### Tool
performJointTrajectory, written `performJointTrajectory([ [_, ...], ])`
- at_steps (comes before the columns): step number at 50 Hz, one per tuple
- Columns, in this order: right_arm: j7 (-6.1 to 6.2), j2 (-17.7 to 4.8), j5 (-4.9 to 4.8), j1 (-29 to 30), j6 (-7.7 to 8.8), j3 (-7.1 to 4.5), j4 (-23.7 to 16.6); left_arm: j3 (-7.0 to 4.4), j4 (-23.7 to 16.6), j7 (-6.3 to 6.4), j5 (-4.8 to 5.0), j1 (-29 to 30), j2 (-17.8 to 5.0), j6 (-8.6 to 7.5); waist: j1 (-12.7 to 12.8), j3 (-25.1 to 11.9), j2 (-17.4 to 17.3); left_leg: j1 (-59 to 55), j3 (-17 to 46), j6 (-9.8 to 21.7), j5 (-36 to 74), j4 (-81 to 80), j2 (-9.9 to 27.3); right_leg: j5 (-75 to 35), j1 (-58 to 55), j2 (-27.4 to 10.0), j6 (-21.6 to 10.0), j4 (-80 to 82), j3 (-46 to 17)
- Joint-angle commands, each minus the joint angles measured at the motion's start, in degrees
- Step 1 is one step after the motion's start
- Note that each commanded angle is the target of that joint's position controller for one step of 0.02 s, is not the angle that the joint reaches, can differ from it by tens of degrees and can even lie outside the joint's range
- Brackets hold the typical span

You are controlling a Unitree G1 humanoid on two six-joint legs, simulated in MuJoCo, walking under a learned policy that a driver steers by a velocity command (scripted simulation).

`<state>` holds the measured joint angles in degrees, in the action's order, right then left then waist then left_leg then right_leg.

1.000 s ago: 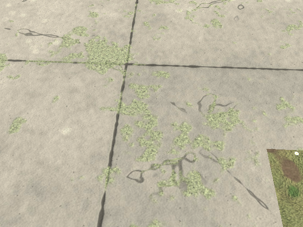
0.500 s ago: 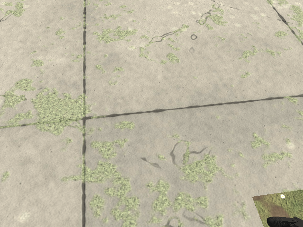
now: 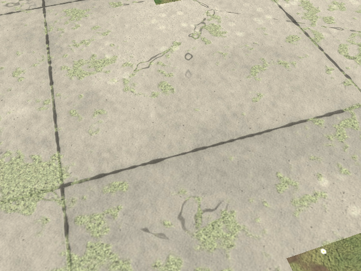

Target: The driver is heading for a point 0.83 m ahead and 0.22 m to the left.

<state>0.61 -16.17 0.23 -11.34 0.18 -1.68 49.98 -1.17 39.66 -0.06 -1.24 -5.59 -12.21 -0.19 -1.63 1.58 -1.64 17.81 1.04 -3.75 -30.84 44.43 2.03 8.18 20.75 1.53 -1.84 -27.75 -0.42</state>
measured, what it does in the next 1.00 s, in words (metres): steps on the spot: left foot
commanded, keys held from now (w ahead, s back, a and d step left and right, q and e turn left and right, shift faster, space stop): no key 1.00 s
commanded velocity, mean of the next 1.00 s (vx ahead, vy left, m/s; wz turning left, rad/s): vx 0.02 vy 0.00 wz -0.02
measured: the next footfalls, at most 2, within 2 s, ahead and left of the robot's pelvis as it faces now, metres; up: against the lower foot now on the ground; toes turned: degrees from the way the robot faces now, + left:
left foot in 0.10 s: +0.05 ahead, +0.15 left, +0.00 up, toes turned +0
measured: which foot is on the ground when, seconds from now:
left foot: up 0.00-0.08, down 0.10-1.00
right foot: down 0.00-1.00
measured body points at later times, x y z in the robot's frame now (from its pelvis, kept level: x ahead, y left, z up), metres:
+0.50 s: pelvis +0.04 +0.03 +0.00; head +0.05 +0.03 +0.45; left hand +0.14 +0.29 -0.13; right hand +0.11 -0.23 -0.14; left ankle +0.01 +0.15 -0.73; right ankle +0.07 -0.10 -0.73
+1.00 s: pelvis +0.04 +0.03 +0.00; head +0.05 +0.03 +0.45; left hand +0.10 +0.29 -0.15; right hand +0.06 -0.22 -0.15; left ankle +0.01 +0.15 -0.73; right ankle +0.07 -0.10 -0.73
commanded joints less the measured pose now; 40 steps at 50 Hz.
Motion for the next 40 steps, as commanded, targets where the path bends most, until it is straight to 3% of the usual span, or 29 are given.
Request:
performJointTrajectory([
  [1,0.94,-4.35,0.09,-5.82,-1.1,-1.21,-0.26,-2.71,-2.27,0.36,-0.18,3.04,-9.19,-0.32,-1.27,-7.27,9.71,-2.28,0.5,-0.98,6.71,-2.78,1.37,-11.57,-4.62,-12.87,-9.28,9.58,-12.66],
  [4,0.61,-2.72,0.88,-5.93,-0.89,-0.82,1.06,-2.07,-0.48,0.43,0.53,2.94,-6.82,-0.04,-1.91,-7.46,8.59,-10.26,-1.33,0.4,21.24,-15.62,0.05,1.27,-2.1,-9.17,-6.14,8.25,-8.73],
  [5,0.53,-3.91,1.67,-4.44,-0.9,-0.86,0.44,-1.79,0.78,0.3,0.55,0.97,-5.86,-0.15,-1.0,-6.08,6.81,-10.98,0.64,1.49,24.46,-18.43,1.74,8.43,-1.1,-7.57,-3.44,7.98,-8.1],
  [6,0.7,-6.25,1.52,-2.93,-0.91,-1.13,-0.52,-1.8,1.61,0.22,0.08,-0.36,-5.92,-0.1,0.73,-3.35,3.7,-8.59,2.82,3.02,22.16,-20.61,4.33,14.89,-0.71,-5.44,-1.35,6.94,-6.96],
  [7,0.84,-8.66,0.63,-0.89,-0.94,-1.92,0.29,-1.92,1.6,0.32,0.07,-1.24,-5.66,0.0,2.83,-0.37,-3.1,-1.34,2.47,4.81,11.14,-20.86,3.62,13.18,-3.4,-2.7,0.31,6.34,-3.95],
  [9,0.81,-4.98,0.89,0.65,0.02,-1.04,0.5,-2.33,2.47,0.96,0.22,0.42,-6.92,-0.03,1.84,0.42,-2.77,2.82,2.61,4.33,8.18,-23.37,2.91,6.74,-8.51,-2.66,0.67,2.92,-3.36],
  [13,0.68,-4.65,0.39,-0.95,1.52,-0.8,2.47,-2.58,5.18,1.38,0.5,-1.27,-6.63,0.02,1.24,-2.41,-1.1,-1.98,1.51,3.31,18.66,-21.34,2.06,-4.61,-10.47,-3.16,-0.09,1.26,-3.29],
  [18,0.93,-4.49,0.21,-1.49,1.03,-0.56,4.17,-2.8,8.55,1.48,0.95,-1.91,-6.79,0.18,0.87,-2.75,0.73,-4.0,0.89,3.73,22.69,-20.72,1.39,-8.64,-11.44,-3.16,0.34,0.87,-2.91],
  [40,1.16,-2.83,0.16,-3.66,0.54,0.2,9.36,-2.4,20.21,2.66,1.25,-2.39,-7.22,1.18,1.46,-0.22,1.18,-4.66,-0.33,4.09,21.95,-23.27,0.0,-6.31,-12.42,-3.12,1.38,2.91,-2.15],
])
